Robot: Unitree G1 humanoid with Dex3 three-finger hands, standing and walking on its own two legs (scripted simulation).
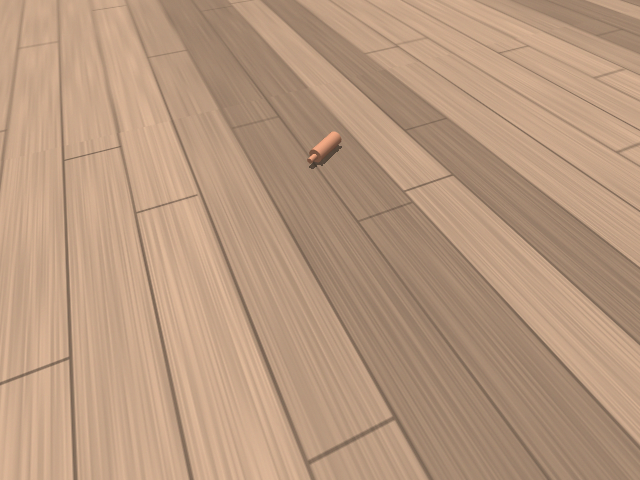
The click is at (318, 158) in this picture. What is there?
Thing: lying bottle
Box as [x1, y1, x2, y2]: [307, 131, 340, 163]
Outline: 340,136 334,131 327,135 310,150 310,156 307,159 308,162 311,163 314,160 319,161 340,142
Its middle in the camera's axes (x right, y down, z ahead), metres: +0.02 -0.49 +2.05
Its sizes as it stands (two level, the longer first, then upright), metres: 0.248 0.076 0.076
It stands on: the floor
